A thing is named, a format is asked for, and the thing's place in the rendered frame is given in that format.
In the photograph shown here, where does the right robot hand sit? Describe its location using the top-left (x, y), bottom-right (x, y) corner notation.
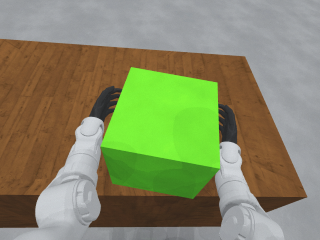
top-left (218, 103), bottom-right (237, 144)

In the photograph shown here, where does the right robot forearm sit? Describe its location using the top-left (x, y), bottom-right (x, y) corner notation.
top-left (215, 141), bottom-right (272, 220)

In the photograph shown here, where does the left robot upper arm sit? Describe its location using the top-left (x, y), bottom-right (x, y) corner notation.
top-left (14, 179), bottom-right (101, 240)

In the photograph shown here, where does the left robot forearm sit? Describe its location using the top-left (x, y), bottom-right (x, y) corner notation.
top-left (35, 117), bottom-right (104, 226)

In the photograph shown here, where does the carton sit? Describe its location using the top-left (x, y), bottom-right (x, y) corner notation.
top-left (100, 67), bottom-right (220, 199)

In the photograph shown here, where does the left robot hand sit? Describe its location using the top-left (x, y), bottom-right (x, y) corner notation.
top-left (89, 86), bottom-right (123, 122)

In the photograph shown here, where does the pedestal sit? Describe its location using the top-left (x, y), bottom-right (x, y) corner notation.
top-left (0, 39), bottom-right (307, 228)

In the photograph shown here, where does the right robot upper arm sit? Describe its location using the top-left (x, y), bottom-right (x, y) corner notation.
top-left (219, 205), bottom-right (285, 240)

